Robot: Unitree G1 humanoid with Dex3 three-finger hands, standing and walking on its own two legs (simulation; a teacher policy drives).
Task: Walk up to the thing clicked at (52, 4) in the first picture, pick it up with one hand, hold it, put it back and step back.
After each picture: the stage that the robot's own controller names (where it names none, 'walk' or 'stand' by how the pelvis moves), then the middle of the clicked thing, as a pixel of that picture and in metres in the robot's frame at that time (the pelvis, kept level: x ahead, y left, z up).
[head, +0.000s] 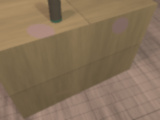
stand; out of the picture +0.85 +0.14 +0.09
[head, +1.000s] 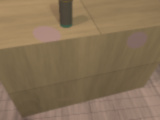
walk; (65, 3) +0.77 +0.11 +0.11
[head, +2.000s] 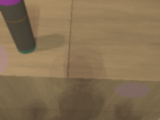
walk; (17, 20) +0.46 +0.26 +0.13
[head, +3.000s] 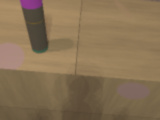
stand; (35, 23) +0.54 +0.18 +0.12
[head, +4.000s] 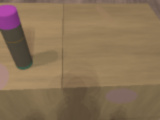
stand; (16, 41) +0.49 +0.24 +0.09
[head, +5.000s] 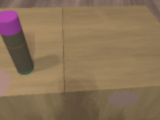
stand; (17, 46) +0.47 +0.23 +0.09
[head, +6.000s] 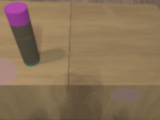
stand; (25, 38) +0.50 +0.22 +0.09
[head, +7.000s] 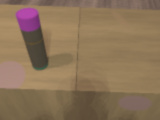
stand; (34, 43) +0.49 +0.21 +0.09
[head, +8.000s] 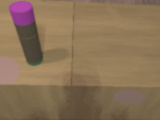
stand; (29, 37) +0.51 +0.19 +0.09
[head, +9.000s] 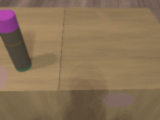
stand; (15, 44) +0.50 +0.25 +0.09
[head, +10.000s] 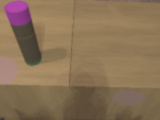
rise first; (26, 37) +0.50 +0.22 +0.09
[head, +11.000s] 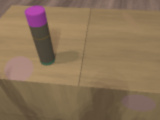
go down; (42, 39) +0.52 +0.21 +0.09
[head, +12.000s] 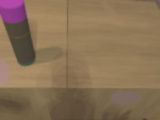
go down; (20, 36) +0.49 +0.19 +0.10
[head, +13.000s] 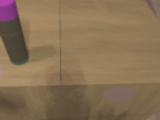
approach; (12, 34) +0.50 +0.20 +0.11
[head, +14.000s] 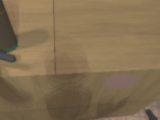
close in; out of the picture +0.50 +0.21 +0.15
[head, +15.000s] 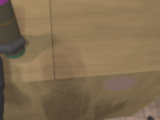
lift; (4, 23) +0.49 +0.19 +0.14
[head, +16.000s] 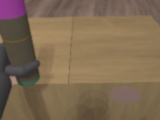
lift; (19, 43) +0.34 +0.16 +0.26
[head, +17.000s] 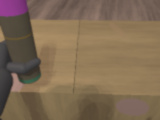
hold; (20, 41) +0.35 +0.17 +0.26
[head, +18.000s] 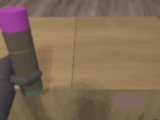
hold; (23, 55) +0.35 +0.17 +0.20
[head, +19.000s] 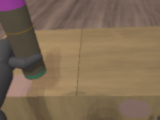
hold; (22, 36) +0.34 +0.16 +0.30
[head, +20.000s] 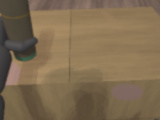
crouch; (17, 19) +0.40 +0.16 +0.28
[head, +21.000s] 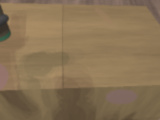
lower; out of the picture +0.47 +0.24 +0.28
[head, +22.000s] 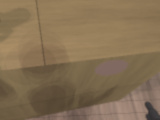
lower; out of the picture +0.55 +0.22 +0.17
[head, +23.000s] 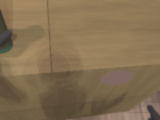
lower; out of the picture +0.51 +0.21 +0.15
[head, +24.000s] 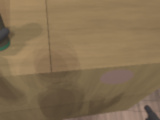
lower; out of the picture +0.52 +0.22 +0.15
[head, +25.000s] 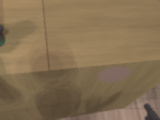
lower; out of the picture +0.52 +0.22 +0.16
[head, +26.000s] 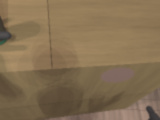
open; out of the picture +0.52 +0.22 +0.16
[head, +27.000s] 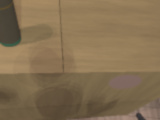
sink last; (0, 8) +0.51 +0.20 +0.15
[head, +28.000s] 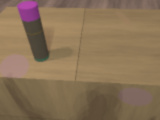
sink last; (35, 34) +0.54 +0.22 +0.12
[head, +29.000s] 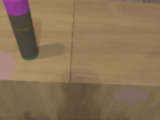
stand; (23, 30) +0.51 +0.21 +0.13
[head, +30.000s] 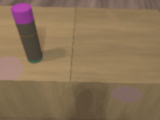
stand; (29, 36) +0.55 +0.22 +0.09
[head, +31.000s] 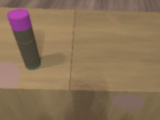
stand; (26, 42) +0.51 +0.22 +0.09
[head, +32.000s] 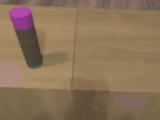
stand; (28, 41) +0.51 +0.21 +0.09
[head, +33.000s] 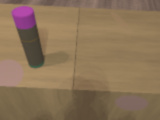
stand; (30, 40) +0.51 +0.20 +0.09
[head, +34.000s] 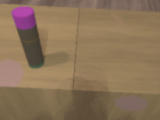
stand; (30, 41) +0.51 +0.20 +0.09
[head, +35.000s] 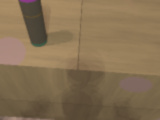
walk; (33, 16) +0.55 +0.18 +0.11
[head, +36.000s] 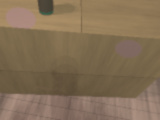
walk; out of the picture +0.74 +0.16 +0.11
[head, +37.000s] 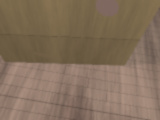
walk; out of the picture +1.03 +0.29 +0.12
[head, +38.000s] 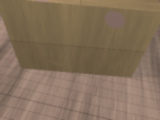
stand; out of the picture +1.15 +0.17 +0.10
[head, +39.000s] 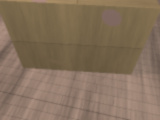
stand; out of the picture +1.18 +0.18 +0.09
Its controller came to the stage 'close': yes
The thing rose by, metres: 0.24
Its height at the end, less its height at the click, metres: +0.00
